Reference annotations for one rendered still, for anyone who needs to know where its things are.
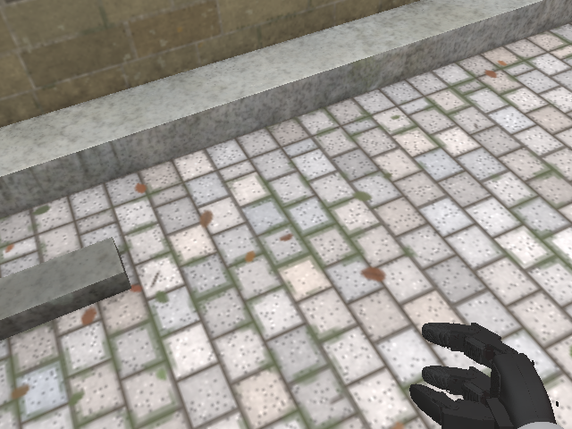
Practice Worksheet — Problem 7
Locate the robot right hand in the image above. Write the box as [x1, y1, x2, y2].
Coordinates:
[409, 323, 559, 429]

